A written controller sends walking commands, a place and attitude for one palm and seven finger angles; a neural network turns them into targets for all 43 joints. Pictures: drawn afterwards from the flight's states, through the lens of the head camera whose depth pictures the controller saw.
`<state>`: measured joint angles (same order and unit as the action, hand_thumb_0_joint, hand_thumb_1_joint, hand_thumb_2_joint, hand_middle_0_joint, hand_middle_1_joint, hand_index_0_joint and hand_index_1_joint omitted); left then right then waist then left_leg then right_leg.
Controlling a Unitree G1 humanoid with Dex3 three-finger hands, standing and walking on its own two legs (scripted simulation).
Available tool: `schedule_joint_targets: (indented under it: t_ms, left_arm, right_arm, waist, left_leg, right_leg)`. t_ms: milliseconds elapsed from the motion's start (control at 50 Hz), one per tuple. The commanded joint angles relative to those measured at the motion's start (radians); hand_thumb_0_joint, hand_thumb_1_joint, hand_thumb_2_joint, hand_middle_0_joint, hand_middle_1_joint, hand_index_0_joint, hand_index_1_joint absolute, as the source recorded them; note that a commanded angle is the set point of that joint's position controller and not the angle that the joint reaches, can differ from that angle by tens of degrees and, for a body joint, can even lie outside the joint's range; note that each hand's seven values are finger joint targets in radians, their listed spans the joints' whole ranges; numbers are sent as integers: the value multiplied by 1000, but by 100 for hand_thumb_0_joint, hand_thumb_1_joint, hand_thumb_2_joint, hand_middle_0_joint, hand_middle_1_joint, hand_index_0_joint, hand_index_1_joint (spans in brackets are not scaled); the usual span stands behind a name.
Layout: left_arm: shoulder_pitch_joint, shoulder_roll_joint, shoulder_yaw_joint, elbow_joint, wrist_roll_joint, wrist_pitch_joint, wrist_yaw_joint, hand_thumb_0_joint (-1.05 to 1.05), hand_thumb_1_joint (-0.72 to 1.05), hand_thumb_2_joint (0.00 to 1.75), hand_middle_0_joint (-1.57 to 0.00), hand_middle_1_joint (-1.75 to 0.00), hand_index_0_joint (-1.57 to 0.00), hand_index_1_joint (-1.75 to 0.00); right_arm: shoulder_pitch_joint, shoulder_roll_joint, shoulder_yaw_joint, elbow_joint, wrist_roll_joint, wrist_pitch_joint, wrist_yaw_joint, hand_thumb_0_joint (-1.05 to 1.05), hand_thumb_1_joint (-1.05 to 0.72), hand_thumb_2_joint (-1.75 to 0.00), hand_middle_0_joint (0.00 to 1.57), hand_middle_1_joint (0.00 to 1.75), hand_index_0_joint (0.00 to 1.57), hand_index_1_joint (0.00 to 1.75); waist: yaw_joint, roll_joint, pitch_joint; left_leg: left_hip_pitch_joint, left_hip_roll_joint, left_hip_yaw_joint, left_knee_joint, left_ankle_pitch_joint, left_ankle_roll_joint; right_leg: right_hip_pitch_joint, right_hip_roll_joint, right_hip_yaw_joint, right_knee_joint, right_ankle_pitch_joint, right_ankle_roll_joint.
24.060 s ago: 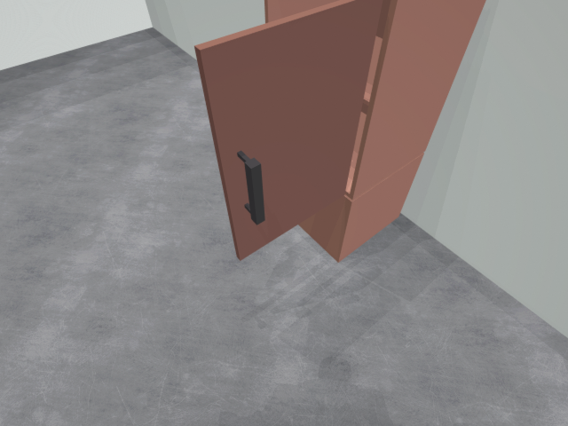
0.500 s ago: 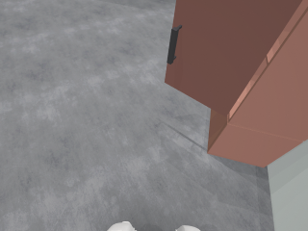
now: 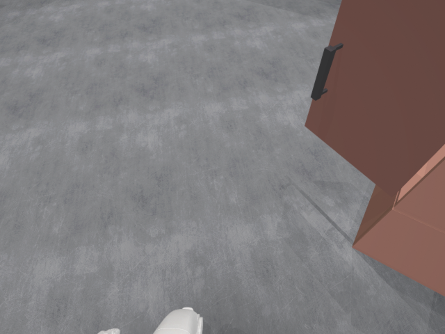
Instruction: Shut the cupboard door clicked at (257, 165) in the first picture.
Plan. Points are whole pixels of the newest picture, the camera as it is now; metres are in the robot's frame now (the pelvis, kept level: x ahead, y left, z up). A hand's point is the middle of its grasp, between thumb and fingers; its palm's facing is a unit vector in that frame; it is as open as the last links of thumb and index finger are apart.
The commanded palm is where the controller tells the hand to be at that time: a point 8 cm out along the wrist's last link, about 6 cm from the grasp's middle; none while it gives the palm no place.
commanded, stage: walk to a spot facing it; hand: left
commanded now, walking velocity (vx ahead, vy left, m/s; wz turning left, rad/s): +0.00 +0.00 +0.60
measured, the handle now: (327, 72) +0.84 -0.31 -0.06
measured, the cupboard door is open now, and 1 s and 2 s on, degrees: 67 67 67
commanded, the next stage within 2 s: turn to face it in 1.18 s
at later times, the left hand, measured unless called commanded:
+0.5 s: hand out of the picture +0.05 +0.22 -0.16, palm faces +0.33 -0.90 -0.29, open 7.4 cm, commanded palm none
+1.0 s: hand out of the picture +0.02 +0.27 -0.18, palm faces +0.60 -0.77 -0.22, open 7.4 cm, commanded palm none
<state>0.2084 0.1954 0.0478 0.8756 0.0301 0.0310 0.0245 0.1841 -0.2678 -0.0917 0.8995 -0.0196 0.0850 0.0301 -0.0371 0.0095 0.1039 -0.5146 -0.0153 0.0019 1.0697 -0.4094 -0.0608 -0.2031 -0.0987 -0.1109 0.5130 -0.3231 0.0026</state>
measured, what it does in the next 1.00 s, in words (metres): walks ahead, turning left: left foot, then right foot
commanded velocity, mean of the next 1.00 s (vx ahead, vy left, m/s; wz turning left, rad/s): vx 0.21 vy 0.00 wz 0.57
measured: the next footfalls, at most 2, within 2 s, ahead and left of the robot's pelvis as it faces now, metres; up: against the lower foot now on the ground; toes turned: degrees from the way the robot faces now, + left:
left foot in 0.16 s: +0.02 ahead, +0.14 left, +0.00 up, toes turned +11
right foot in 0.46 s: +0.11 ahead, -0.12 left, +0.00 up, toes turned +12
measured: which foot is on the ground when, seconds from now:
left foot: up 0.00-0.14, down 0.16-0.46, up 0.48-0.82, down 0.84-1.00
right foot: down 0.00-0.16, up 0.18-0.44, down 0.46-0.86, up 0.88-1.00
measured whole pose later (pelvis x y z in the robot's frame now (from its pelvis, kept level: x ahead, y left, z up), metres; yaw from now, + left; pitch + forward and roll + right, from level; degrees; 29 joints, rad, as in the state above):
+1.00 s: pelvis +0.13 +0.09 -0.01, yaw +36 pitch +0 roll +0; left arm 0.27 0.25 0.09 0.96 0.03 0.03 -0.02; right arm 0.19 -0.20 -0.02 0.89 -0.03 -0.03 0.01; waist 0.00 -0.05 0.11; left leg -0.28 -0.01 0.09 0.57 -0.30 0.05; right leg -0.47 -0.16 -0.07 1.17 -0.40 0.05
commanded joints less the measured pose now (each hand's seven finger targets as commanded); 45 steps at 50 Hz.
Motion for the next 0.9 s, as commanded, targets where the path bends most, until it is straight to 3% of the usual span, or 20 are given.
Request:
schedule_joint_targets:
  t_ms: [0,40,100,120,140,160,240,340,400,420,440,480,520,580,720,780,800,820,840,880]
  left_arm:
    - [98,221,65,-49,2,-32,15,0,90,90,-20,-30,-20,-30]
    - [120,239,74,-40,4,-30,13,0,90,90,-20,-30,-20,-30]
    - [89,234,74,-46,-10,-28,8,0,90,90,-20,-30,-20,-30]
    - [97,180,65,-71,-15,-24,2,0,90,90,-20,-30,-20,-30]
    - [43,117,34,-114,-16,-21,0,0,90,90,-20,-30,-20,-30]
    - [-20,147,36,-134,-8,-7,7,0,90,90,-20,-30,-20,-30]
    - [-35,141,45,-103,-13,3,-4,0,90,90,-20,-30,-20,-30]
    - [28,114,43,-82,-11,-6,-26,0,90,90,-20,-30,-20,-30]
    - [200,156,65,-30,2,-26,-35,0,90,90,-20,-30,-20,-30]
    - [276,247,82,-23,19,-41,-24,0,90,90,-20,-30,-20,-30]
    - [249,291,77,-37,10,-37,-14,0,90,90,-20,-30,-20,-30]
    - [86,236,70,-84,0,-49,-5,0,90,90,-20,-30,-20,-30]
    - [5,183,57,-87,2,-60,-4,0,90,90,-20,-30,-20,-30]
    - [53,169,56,-60,0,-79,-8,0,90,90,-20,-30,-20,-30]
    - [199,198,73,24,7,-84,-15,0,90,90,-20,-30,-20,-30]
    - [162,223,80,19,-1,-83,-21,0,90,90,-20,-30,-20,-30]
    - [145,216,78,14,-9,-82,-26,0,90,90,-20,-30,-20,-30]
    - [143,146,68,-20,-15,-79,-40,0,90,90,-20,-30,-20,-30]
    - [18,129,45,-96,-10,-73,-44,0,90,90,-20,-30,-20,-30]
    - [-84,139,51,-113,-6,-70,-33,0,90,90,-20,-30,-20,-30]
  right_arm:
    - [-103,-18,13,-100,4,-32,1,0,-90,-90,20,30,20,30]
    - [-109,-18,19,-103,6,-40,1,0,-90,-90,20,30,20,30]
    - [26,-71,8,-65,1,-54,-4,0,-90,-90,20,30,20,30]
    - [78,-169,-16,-56,-7,-63,-8,0,-90,-90,20,30,20,30]
    - [156,-249,-39,-35,-2,-60,-22,0,-90,-90,20,30,20,30]
    - [195,-235,-32,-12,-3,-50,-28,0,-90,-90,20,30,20,30]
    - [9,-157,-5,-63,-12,-56,-52,0,-90,-90,20,30,20,30]
    - [-38,-171,-9,-79,-17,-53,-44,0,-90,-90,20,30,20,30]
    - [-116,-137,-9,-103,-7,-48,-34,0,-90,-90,20,30,20,30]
    - [-115,-65,4,-126,5,-52,-27,0,-90,-90,20,30,20,30]
    - [-146,-37,10,-149,0,-56,-22,0,-90,-90,20,30,20,30]
    - [-101,-80,-7,-132,-14,-46,-9,0,-90,-90,20,30,20,30]
    - [-58,-72,-9,-91,-16,-41,7,0,-90,-90,20,30,20,30]
    - [-59,-19,6,-82,-7,-44,22,0,-90,-90,20,30,20,30]
    - [-161,18,31,-114,-5,-79,34,0,-90,-90,20,30,20,30]
    - [-44,-20,25,-88,-12,-98,27,0,-90,-90,20,30,20,30]
    - [89,-70,10,-50,-15,-104,20,0,-90,-90,20,30,20,30]
    - [232,-211,-25,-20,-25,-111,7,0,-90,-90,20,30,20,30]
    - [336,-277,-40,11,-13,-107,-15,0,-90,-90,20,30,20,30]
    - [295,-220,-15,21,-8,-108,-30,0,-90,-90,20,30,20,30]
  waist:
    - [82,-232,-132]
    - [94,-248,-144]
    - [11,-145,-200]
    - [-11,108,-260]
    - [-60,316,-284]
    - [-76,186,-265]
    - [-9,194,-134]
    - [21,183,-144]
    - [119,64,-107]
    - [165,-223,-114]
    - [166,-376,-57]
    - [59,-243,14]
    - [9,-196,16]
    - [22,-152,-29]
    - [106,-187,-64]
    - [38,-148,-126]
    - [-33,-49,-199]
    - [-97,259,-293]
    - [-148,317,-297]
    - [-118,139,-193]
  left_leg:
    - [-7,15,77,-240,-44,2]
    - [47,12,99,-360,-38,15]
    - [356,19,75,-642,272,44]
    - [562,230,-183,-666,583,122]
    - [669,433,-413,-644,1081,267]
    - [609,437,-333,-630,1009,305]
    - [409,279,-223,-656,744,232]
    - [290,200,-251,-690,237,199]
    - [-43,81,-210,-558,-194,140]
    - [-232,-43,-75,-260,-257,81]
    - [-267,-57,-52,42,-240,58]
    - [-219,36,-118,232,-62,58]
    - [-156,88,-76,255,47,41]
    - [-110,82,7,67,98,23]
    - [-51,75,116,-359,27,55]
    - [198,15,174,-516,71,87]
    - [428,7,145,-607,138,101]
    - [685,264,-250,-666,170,200]
    - [794,417,-498,-740,361,291]
    - [628,399,-392,-749,358,285]
  right_leg:
    - [234,-221,70,-39,716,-119]
    - [248,-240,65,1,754,-114]
    - [83,-211,-19,197,626,-29]
    - [-158,-106,-69,391,249,37]
    - [-379,-12,-16,570,-351,74]
    - [-370,-27,74,632,-340,55]
    - [-345,-16,98,575,-163,68]
    - [-157,59,30,254,-118,62]
    - [187,66,21,-8,-40,54]
    - [296,-161,297,-224,-314,-5]
    - [155,-368,604,-392,-489,-89]
    - [-62,-365,553,-426,-499,-115]
    - [-101,-307,327,-378,-335,-94]
    - [18,-233,66,-317,-13,-76]
    - [253,-291,-50,-200,293,-83]
    - [183,-284,-128,-14,433,-54]
    - [71,-239,-183,199,407,-19]
    - [-241,-98,-198,524,6,51]
    - [-517,-12,-62,712,-301,63]
    - [-535,-64,57,764,-195,38]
